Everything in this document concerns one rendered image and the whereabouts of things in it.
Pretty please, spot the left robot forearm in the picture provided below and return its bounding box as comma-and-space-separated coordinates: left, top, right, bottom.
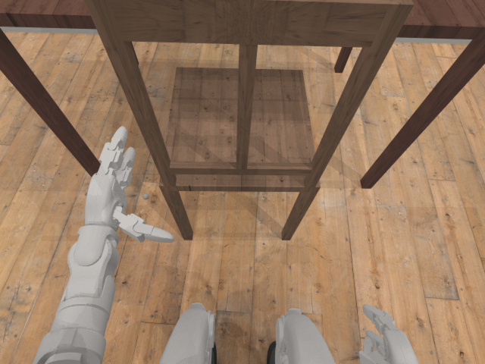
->
33, 224, 119, 364

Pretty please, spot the robot right shin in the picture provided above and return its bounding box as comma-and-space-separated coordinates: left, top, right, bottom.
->
275, 309, 302, 364

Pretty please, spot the robot right hand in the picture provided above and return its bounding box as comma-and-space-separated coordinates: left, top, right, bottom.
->
359, 304, 419, 364

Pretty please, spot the robot left hand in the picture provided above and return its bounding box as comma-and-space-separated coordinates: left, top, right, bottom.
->
85, 126, 174, 243

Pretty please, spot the left robot thigh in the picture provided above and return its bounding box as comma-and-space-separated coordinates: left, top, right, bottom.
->
159, 309, 215, 364

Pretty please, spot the chair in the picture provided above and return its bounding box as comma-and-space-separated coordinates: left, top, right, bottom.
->
84, 0, 414, 240

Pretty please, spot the table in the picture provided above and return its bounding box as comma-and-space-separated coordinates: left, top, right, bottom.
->
0, 0, 485, 189

